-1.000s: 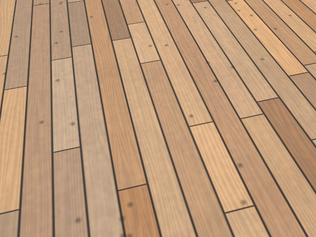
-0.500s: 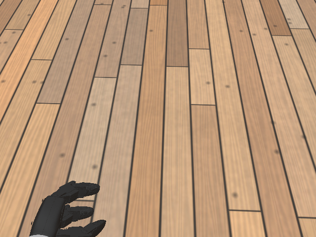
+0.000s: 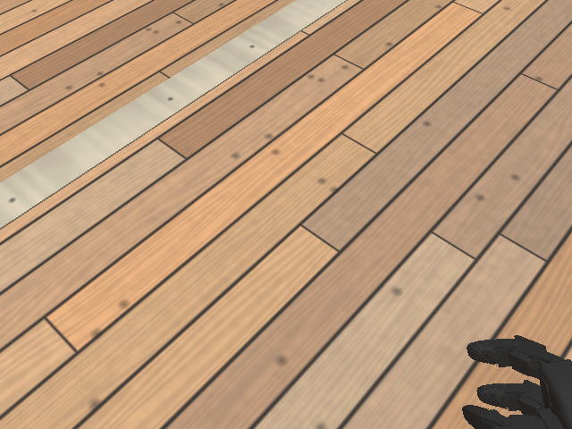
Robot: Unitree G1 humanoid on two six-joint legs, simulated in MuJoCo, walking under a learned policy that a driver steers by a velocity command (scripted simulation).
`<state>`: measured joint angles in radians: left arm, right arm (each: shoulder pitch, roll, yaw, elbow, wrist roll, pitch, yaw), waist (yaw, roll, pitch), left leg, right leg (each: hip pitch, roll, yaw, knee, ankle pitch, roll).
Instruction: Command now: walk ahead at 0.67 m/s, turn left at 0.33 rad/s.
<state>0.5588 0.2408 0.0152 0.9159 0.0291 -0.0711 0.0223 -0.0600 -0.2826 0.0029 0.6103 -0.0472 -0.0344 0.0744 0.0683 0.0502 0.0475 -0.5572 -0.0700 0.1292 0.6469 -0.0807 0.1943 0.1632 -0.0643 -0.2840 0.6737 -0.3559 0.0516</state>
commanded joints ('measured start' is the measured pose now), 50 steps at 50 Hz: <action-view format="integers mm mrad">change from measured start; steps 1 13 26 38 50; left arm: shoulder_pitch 67 -236 -275 -367 -317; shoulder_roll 114 62 275 234 267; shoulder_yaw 15 54 123 131 136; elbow -166 -191 -381 -438 -415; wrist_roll -56 -51 -12 -43 -49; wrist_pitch -6 23 26 120 123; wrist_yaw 6 -6 -41 30 -9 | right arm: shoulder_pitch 416 111 155 76 53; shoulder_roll -270 -66 -134 -67 -98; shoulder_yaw -93 -60 -77 -82 -105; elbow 78 119 35 64 15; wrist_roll -8 34 58 58 35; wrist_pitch -1 -53 4 26 18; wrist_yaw -53 -114 -76 -105 -124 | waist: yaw -116 -26 -36 -47 -14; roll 119 11 -142 -197 63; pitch -470 -55 -324 -186 -95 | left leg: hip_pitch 1138 291 -148 68 389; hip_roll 513 185 -23 -16 310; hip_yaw -691 60 -307 -288 -443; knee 27 -385 841 121 -336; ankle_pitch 1073 563 -476 -202 -38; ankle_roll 224 -41 -222 -279 -19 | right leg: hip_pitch -797 -654 -86 -401 -811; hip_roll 31 -20 -236 8 126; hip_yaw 238 259 952 774 445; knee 982 216 -343 -327 568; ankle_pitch -255 379 514 187 -66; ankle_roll -50 6 -455 -225 12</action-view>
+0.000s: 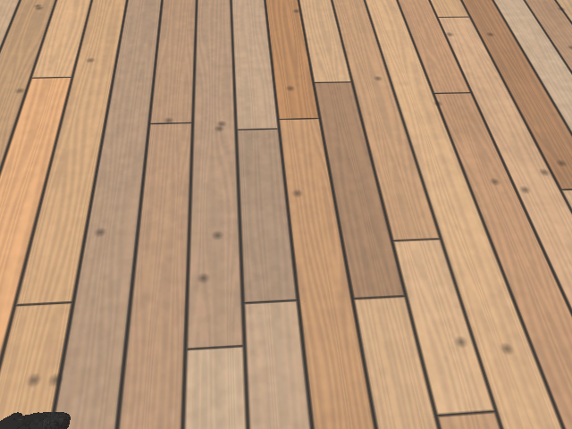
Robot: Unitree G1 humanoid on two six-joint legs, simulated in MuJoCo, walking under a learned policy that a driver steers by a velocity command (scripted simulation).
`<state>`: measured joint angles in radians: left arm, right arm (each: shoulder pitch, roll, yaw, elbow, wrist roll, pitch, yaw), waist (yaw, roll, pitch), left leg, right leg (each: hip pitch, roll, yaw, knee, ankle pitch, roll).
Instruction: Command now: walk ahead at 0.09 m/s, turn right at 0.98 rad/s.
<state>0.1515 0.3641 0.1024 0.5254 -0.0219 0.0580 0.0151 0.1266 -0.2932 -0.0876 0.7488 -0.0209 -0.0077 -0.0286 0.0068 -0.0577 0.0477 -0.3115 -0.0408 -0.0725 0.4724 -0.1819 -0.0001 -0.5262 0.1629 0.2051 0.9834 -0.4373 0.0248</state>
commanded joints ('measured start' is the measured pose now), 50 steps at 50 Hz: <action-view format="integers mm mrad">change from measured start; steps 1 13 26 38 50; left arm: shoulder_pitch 102 -61 175 289 80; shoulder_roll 115 13 58 28 20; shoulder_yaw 36 -21 -45 -51 -87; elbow -25 -84 67 264 93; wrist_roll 4 86 55 55 105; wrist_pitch -1 -5 -121 -165 -144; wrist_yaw -5 -99 -12 12 -14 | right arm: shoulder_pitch -95 195 124 -139 222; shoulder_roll -103 -173 -84 -10 -162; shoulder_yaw -14 -25 4 58 -15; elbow -119 -59 -58 -132 1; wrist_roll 19 -38 0 7 4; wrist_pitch -4 -69 -43 3 -37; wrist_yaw -31 30 87 133 21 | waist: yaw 26 -77 21 -14 36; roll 167 167 -94 -1 -55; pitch -102 -12 -26 96 36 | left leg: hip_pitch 174 151 -562 -371 132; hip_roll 273 362 116 42 143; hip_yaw -208 3 -40 278 -452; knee -189 -380 753 355 -266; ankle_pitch -27 -441 -27 155 -110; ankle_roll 164 121 58 163 378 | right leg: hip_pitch -173 -183 513 566 -182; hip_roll -117 -236 -462 -362 -271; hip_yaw -85 -180 58 -502 -103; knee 311 39 -790 -833 352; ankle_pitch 73 197 -83 1116 76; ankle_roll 43 2 -66 -15 18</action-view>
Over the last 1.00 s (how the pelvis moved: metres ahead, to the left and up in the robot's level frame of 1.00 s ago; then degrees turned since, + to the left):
0.36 -0.03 0.04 -43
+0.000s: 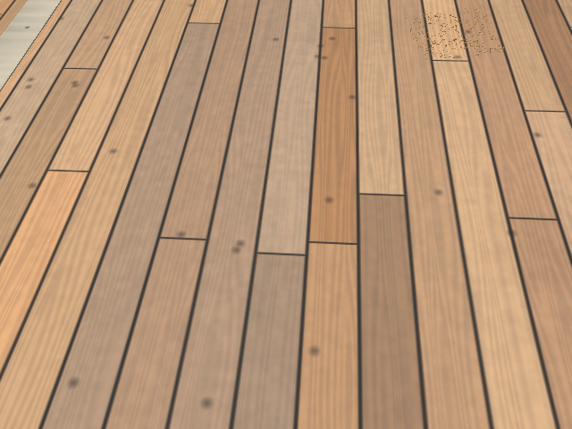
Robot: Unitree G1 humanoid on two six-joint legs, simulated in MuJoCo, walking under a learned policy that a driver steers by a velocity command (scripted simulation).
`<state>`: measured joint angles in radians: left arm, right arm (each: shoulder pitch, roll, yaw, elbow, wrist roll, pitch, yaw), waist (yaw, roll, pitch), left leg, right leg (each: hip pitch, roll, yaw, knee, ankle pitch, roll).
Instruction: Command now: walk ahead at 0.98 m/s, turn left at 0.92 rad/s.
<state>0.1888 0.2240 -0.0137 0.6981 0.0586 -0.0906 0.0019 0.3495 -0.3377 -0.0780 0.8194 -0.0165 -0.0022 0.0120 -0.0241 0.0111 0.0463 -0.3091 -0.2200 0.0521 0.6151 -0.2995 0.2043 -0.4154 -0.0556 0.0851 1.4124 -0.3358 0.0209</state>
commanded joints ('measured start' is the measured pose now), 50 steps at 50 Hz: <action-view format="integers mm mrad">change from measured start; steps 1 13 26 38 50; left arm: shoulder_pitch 33 105 140 315 104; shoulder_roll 154 259 154 238 98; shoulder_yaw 26 64 70 80 92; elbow -86 -115 72 130 -8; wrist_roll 27 -37 -26 -121 -70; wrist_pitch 25 13 -37 -20 90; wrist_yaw -4 17 -10 2 3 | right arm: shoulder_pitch -2 -18 -302 -30 -331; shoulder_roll -111 -239 -4 -148 -45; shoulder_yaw -18 -59 52 4 7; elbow -72 -67 -287 -179 -118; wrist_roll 7 9 -13 -26 3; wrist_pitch -56 -80 9 -47 -50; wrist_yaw -16 -2 71 1 -62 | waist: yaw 77 160 -3 -96 64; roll -109 38 -104 100 62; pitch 50 -227 33 -543 -115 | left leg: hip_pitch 45 140 -484 722 103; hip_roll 290 199 334 650 475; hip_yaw -530 -430 -101 -446 130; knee -424 112 601 -61 -334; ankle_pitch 25 852 206 1199 638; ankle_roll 166 -54 -112 203 16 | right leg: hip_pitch -257 454 274 -195 -79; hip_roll -66 74 -214 44 -62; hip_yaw -1 -68 -140 105 -105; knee -149 -877 -1280 5 -545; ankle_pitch -41 209 283 -310 312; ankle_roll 37 -17 -73 23 41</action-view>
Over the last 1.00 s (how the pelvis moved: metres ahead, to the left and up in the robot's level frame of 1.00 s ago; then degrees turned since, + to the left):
0.49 -0.13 -0.02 11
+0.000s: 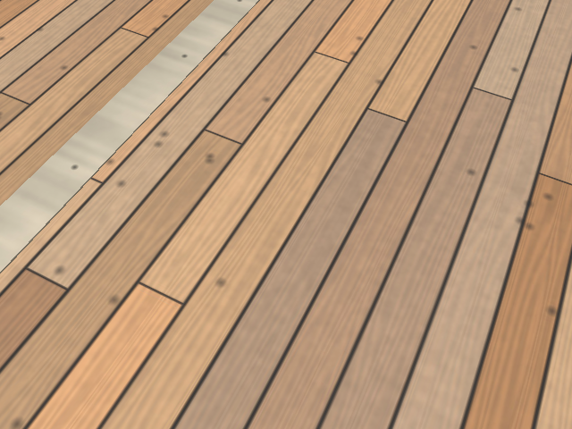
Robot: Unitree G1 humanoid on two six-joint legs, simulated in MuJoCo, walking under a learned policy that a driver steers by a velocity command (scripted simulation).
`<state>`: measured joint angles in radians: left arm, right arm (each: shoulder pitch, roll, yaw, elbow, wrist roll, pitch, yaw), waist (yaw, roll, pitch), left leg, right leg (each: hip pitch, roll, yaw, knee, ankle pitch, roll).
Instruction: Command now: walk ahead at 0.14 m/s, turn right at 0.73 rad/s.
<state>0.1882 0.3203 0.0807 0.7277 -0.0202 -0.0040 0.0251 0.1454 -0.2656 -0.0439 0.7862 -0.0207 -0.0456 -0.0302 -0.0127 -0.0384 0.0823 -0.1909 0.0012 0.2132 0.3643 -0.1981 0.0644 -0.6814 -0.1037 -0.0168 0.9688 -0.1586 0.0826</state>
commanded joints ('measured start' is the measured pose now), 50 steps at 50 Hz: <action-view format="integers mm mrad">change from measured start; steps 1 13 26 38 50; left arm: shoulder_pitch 84 53 -40 -43 41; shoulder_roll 10 180 164 102 101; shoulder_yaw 0 65 76 37 59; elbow -52 -189 -264 -270 -235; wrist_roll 9 -3 5 -12 -7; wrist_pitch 7 -20 54 58 93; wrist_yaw -32 -39 18 -17 -38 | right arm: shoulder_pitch -123 -137 -112 -65 -41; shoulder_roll -128 -126 -112 -151 -193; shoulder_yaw -31 -47 -53 -63 -100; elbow -79 -122 -82 -127 -104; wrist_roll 15 20 33 -1 54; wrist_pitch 1 23 24 50 44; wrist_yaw -20 11 22 -39 26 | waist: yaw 45 25 27 -10 45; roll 110 27 -149 158 170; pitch -148 -245 -219 -105 -186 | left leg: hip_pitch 13 -541 -204 92 49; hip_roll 266 -6 -82 236 308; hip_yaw -24 -347 -356 -353 -58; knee -70 922 255 -83 145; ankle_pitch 522 -313 -100 178 201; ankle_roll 151 -96 -117 138 9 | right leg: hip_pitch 190 653 419 -51 443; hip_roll -11 -147 23 67 84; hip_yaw -13 515 551 48 -84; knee -145 -618 -582 222 -462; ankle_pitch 140 307 9 -172 -67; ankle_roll -33 -390 -250 11 -110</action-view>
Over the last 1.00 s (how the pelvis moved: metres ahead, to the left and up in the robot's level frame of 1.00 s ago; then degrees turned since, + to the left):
0.73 0.14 0.03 22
